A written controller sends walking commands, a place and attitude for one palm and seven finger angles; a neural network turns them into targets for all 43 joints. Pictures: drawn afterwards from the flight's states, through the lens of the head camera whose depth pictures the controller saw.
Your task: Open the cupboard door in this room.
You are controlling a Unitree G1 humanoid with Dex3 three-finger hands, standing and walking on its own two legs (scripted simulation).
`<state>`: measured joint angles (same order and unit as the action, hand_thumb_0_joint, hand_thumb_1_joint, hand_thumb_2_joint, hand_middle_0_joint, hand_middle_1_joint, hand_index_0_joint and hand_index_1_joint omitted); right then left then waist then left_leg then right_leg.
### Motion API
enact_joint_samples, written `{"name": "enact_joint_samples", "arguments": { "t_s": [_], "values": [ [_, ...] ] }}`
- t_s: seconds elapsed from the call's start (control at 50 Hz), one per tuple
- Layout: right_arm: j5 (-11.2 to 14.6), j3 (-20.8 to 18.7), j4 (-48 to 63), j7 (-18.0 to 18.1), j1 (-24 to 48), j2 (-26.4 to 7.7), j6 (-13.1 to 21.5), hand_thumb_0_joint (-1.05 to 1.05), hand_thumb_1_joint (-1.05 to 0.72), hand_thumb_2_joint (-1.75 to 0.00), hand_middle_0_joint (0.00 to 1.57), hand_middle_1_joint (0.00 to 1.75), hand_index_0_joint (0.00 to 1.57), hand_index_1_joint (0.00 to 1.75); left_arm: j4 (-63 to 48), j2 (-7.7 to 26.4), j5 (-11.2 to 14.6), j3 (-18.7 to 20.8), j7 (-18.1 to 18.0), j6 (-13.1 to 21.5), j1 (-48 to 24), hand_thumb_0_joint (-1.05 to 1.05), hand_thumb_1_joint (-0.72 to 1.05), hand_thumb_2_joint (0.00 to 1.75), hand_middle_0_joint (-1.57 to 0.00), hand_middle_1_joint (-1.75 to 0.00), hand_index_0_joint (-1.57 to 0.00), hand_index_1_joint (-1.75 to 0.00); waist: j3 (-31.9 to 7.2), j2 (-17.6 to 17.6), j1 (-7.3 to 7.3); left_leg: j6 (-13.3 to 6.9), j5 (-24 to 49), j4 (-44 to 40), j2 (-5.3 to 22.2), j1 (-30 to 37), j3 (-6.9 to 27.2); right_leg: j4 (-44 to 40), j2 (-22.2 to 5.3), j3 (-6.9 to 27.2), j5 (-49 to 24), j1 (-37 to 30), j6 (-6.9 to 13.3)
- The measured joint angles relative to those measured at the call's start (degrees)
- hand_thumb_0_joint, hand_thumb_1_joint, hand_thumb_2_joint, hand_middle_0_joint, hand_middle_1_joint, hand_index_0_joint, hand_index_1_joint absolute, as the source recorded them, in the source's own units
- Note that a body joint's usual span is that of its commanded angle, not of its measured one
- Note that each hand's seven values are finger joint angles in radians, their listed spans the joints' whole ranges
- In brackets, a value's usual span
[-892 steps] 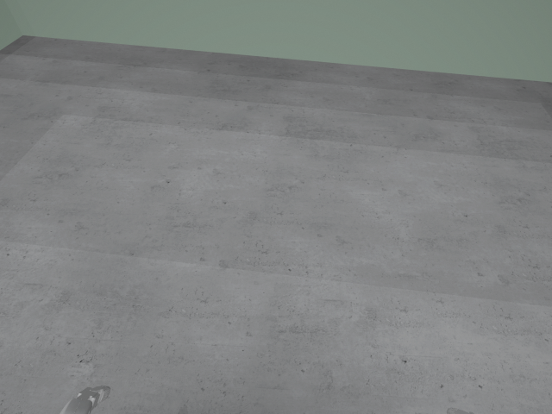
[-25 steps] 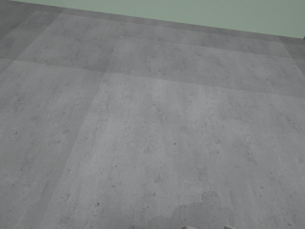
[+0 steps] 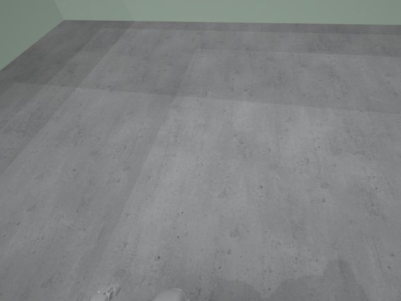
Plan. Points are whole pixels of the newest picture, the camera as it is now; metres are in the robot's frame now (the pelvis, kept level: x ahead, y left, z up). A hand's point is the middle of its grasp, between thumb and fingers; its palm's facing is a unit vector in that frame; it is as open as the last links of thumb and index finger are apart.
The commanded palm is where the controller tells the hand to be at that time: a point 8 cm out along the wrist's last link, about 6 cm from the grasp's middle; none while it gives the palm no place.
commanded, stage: turn or walk to find it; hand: left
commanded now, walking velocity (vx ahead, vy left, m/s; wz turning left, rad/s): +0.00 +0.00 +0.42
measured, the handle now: out of the picture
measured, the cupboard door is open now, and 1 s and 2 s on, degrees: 0 0 0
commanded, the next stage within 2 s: none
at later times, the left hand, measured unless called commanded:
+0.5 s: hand out of the picture -0.08 +0.25 -0.19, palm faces +0.30 -0.92 -0.24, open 7.3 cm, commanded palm none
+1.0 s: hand out of the picture +0.00 +0.24 -0.15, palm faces +0.38 -0.89 -0.27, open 7.3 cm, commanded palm none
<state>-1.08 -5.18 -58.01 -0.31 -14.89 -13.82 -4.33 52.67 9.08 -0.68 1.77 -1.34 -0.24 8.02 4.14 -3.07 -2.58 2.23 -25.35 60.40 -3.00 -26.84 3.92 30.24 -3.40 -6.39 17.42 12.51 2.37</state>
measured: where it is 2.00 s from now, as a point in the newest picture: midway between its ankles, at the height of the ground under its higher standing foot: outside the picture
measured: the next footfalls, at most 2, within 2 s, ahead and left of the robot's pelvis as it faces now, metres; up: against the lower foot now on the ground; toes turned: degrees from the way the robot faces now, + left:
left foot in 0.42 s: -0.02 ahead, +0.15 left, +0.00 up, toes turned +16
right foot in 1.02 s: +0.02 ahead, -0.09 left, +0.00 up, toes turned +22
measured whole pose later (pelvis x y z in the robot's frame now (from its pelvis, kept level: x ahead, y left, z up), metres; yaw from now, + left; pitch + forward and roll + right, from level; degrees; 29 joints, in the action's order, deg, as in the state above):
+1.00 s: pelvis -0.04 +0.00 -0.01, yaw +24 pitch +1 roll +1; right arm -1.2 -3.7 -57.2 0.0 -15.7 -11.3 -2.6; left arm 52.5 11.7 -0.2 2.8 -1.0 -1.7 5.1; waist 3.8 -1.2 -3.0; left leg -0.1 -10.4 27.9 -4.1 -18.5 6.2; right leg 33.9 -1.8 -1.8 19.4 15.7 -3.4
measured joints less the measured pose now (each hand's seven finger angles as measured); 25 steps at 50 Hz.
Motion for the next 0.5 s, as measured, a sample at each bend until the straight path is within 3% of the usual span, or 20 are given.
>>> {"name": "enact_joint_samples", "arguments": {
  "t_s": [0.08, 0.18, 0.34, 0.38, 0.42, 0.46, 0.5],
  "values": [
    [-0.1, -0.3, -0.3, -0.4, -0.1, -0.9, -0.2, 0.00, -0.91, -0.90, 0.20, 0.30, 0.19, 0.30, 0.8, -0.7, 0.0, -0.2, 0.0, 0.0, 1.9, 0.00, 0.91, 0.90, -0.20, -0.30, -0.20, -0.30, -0.1, 0.0, -0.07, 1.4, 4.7, 7.4, 2.6, -1.7, -0.3, -2.2, -0.7, -2.5, -1.0, -1.7, 0.1],
    [-0.1, -0.1, -0.9, -0.3, 0.8, -1.1, -0.6, 0.00, -0.91, -0.90, 0.20, 0.30, 0.19, 0.30, 1.6, -0.5, -0.2, 0.2, -0.1, 0.4, 4.2, 0.00, 0.91, 0.90, -0.20, -0.30, -0.20, -0.30, 0.0, 0.7, 1.18, 2.5, 4.7, 5.5, 4.8, -0.1, -0.7, -2.5, -1.6, -5.3, -0.9, -2.1, 0.2],
    [0.5, 1.3, 0.3, -0.2, 6.1, -0.2, 0.1, 0.00, -0.91, -0.90, 0.20, 0.30, 0.19, 0.30, 3.5, 1.8, -1.0, 1.0, 0.1, -0.1, 7.4, 0.00, 0.91, 0.90, -0.20, -0.30, -0.20, -0.30, 1.4, 3.0, 4.09, 1.7, -0.7, -11.8, 5.2, 6.6, -5.2, 0.2, -4.0, -8.7, -0.1, -0.7, -1.2],
    [0.7, 1.7, 1.1, -0.2, 7.5, 0.2, 0.7, 0.00, -0.91, -0.90, 0.20, 0.30, 0.19, 0.30, 4.2, 2.8, -1.0, 1.3, 0.2, -0.3, 8.0, 0.00, 0.91, 0.90, -0.20, -0.30, -0.20, -0.30, 1.6, 3.8, 4.67, 1.2, 0.4, -17.5, 4.8, 8.9, -6.6, 1.7, -4.7, -9.6, 0.5, 0.0, -1.9],
    [0.8, 2.1, 2.2, -0.4, 8.4, 0.4, 1.6, 0.00, -0.91, -0.90, 0.20, 0.30, 0.19, 0.30, 4.7, 3.7, -0.7, 1.6, 0.2, -0.8, 8.7, 0.00, 0.91, 0.90, -0.20, -0.30, -0.20, -0.30, 1.3, 4.2, 4.82, 0.4, 6.5, -26.0, 4.6, 12.3, -7.7, 4.7, -5.4, -10.6, 1.8, 1.1, -3.0],
    [0.6, 2.3, 2.9, -0.4, 9.5, 1.3, 2.6, 0.00, -0.91, -0.90, 0.20, 0.30, 0.19, 0.30, 5.4, 5.1, -0.3, 2.0, 0.1, -1.9, 8.6, 0.00, 0.91, 0.90, -0.20, -0.30, -0.20, -0.30, 1.6, 6.2, 5.25, -2.3, 7.5, -25.9, 3.1, 12.2, -8.1, 11.1, -6.4, -7.3, 7.1, 3.8, -4.3],
    [0.4, 2.8, 3.4, -0.4, 9.8, 2.1, 3.0, 0.00, -0.91, -0.90, 0.20, 0.30, 0.19, 0.30, 5.8, 5.9, -0.3, 2.2, -0.1, -3.2, 8.2, 0.00, 0.91, 0.90, -0.20, -0.30, -0.20, -0.30, 1.5, 6.8, 5.67, -4.3, 6.6, -26.0, 2.9, 12.6, -8.0, 19.4, -5.0, -2.8, 12.5, 7.0, -5.0]
  ]
}}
